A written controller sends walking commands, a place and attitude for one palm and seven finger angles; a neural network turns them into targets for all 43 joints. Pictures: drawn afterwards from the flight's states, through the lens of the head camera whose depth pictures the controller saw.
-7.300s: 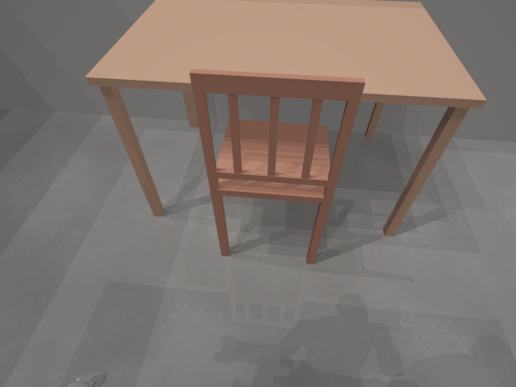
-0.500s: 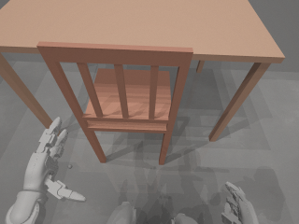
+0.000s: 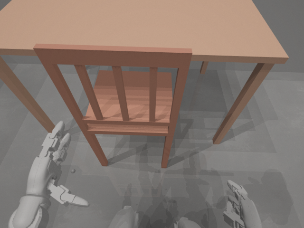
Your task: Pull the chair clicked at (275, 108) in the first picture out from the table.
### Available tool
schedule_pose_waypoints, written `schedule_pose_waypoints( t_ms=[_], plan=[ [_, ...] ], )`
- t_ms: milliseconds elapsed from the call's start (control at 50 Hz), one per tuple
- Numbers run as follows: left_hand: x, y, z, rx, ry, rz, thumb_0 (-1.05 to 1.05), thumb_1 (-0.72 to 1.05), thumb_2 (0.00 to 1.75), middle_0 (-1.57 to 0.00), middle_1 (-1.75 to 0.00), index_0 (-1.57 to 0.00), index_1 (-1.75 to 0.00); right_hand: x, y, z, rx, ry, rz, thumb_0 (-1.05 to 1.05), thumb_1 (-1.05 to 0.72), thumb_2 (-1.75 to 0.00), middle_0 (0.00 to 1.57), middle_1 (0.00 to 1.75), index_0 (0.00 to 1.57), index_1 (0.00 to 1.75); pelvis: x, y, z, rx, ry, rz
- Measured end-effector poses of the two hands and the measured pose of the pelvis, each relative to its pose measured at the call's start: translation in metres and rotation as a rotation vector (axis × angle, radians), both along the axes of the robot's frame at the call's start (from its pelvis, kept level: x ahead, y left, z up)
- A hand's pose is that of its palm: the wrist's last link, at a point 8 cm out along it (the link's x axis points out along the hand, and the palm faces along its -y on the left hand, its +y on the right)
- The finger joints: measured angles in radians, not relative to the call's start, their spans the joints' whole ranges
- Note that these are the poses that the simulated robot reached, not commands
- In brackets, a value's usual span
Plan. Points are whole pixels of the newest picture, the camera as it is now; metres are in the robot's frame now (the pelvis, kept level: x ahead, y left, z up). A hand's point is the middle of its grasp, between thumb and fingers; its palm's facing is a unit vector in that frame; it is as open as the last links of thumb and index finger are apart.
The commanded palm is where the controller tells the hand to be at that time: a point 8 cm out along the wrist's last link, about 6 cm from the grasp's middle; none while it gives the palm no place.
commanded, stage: aim the fingers beside a spindle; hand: left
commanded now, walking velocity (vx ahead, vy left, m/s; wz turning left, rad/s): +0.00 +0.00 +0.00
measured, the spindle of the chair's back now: (121, 96) +0.53 +0.13 -0.02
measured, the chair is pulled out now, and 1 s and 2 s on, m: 0.00 0.00 0.00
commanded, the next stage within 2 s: push the fingers through the gap in 1.98 s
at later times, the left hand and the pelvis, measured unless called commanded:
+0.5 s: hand (93, 156) +0.29 +0.17 +0.03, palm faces -0.02 -1.00 -0.03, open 16.9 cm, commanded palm +0.27 +0.22 +0.02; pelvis +0.00 +0.00 -0.01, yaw -1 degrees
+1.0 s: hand (113, 143) +0.34 +0.13 +0.01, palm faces -0.03 -1.00 -0.03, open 16.9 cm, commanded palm +0.32 +0.18 +0.00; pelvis -0.01 +0.00 -0.03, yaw -1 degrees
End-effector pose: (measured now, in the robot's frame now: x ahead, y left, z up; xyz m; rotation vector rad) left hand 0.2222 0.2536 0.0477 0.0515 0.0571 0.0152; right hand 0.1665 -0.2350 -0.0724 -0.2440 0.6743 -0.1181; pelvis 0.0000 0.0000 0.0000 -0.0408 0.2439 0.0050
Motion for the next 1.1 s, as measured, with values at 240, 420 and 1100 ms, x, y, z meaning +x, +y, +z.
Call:
schedule_pose_waypoints(
  t_ms=[240, 420, 1100],
  plan=[
    [0.026, -0.014, -0.012, -0.016, -0.016, -0.031, -0.01, -0.50, 0.30, -0.06, -0.08, -0.06, -0.08, -0.006, -0.010, -0.010, -0.021, 0.028, -0.002, 0.01, -0.90, -0.90, 0.21, 0.30, 0.21, 0.30, -0.002, -0.003, -0.008, 0.001, 0.023, -0.001],
    [0.042, -0.024, -0.015, -0.018, -0.020, -0.029, -0.01, -0.50, 0.30, -0.06, -0.08, -0.06, -0.08, -0.017, -0.013, -0.015, -0.013, 0.066, -0.024, 0.01, -0.90, -0.90, 0.21, 0.30, 0.20, 0.30, 0.000, -0.003, -0.009, 0.007, 0.037, -0.012],
    [0.105, -0.074, -0.044, -0.016, -0.048, -0.033, -0.01, -0.50, 0.30, -0.06, -0.08, -0.06, -0.08, -0.041, -0.013, -0.055, 0.009, 0.224, -0.036, 0.01, -0.90, -0.90, 0.21, 0.30, 0.20, 0.30, -0.008, -0.004, -0.030, 0.016, 0.099, -0.024]
  ],
)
